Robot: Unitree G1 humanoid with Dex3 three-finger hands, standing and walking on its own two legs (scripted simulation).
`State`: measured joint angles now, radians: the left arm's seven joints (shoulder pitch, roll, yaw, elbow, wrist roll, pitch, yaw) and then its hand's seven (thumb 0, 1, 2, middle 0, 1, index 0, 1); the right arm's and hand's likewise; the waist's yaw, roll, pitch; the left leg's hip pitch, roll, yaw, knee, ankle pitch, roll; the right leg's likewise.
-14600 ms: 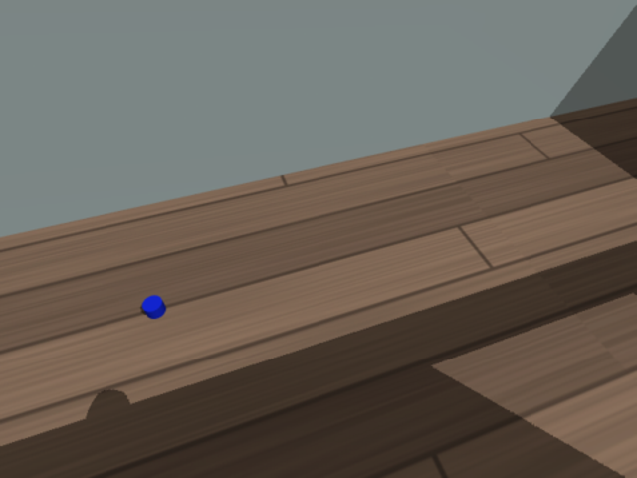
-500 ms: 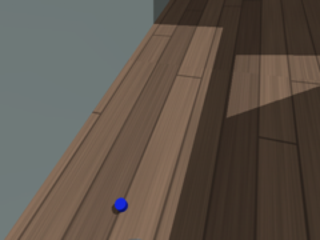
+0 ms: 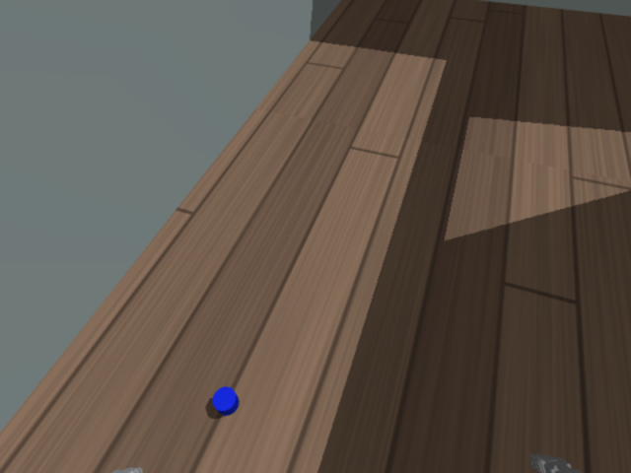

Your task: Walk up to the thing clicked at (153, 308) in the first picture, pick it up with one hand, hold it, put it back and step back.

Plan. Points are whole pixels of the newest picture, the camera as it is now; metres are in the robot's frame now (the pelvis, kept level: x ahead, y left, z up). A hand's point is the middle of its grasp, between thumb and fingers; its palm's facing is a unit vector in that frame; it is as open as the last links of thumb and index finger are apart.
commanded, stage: walk up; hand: left
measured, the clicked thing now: (226, 401) +0.42 +0.31 -0.74
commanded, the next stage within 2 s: none
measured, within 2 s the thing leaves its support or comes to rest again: neither
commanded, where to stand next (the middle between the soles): +0.04 +0.05 m, yaw +3 degrees
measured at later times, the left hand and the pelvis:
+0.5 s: hand out of the picture +0.08 +0.27 -0.14, palm faces -0.03 -0.94 -0.33, open 7.3 cm; pelvis -0.01 +0.02 +0.01, yaw -1 degrees
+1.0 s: hand out of the picture +0.09 +0.29 -0.14, palm faces -0.03 -0.94 -0.35, open 7.3 cm; pelvis +0.00 +0.03 +0.01, yaw -1 degrees
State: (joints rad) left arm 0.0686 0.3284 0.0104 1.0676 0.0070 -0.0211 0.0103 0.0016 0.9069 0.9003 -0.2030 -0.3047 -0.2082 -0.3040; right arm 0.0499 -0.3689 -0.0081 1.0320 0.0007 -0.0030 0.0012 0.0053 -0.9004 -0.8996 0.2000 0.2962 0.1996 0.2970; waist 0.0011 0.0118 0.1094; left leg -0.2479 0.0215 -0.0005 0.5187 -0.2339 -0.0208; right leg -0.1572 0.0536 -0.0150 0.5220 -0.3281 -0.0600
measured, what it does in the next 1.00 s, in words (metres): stands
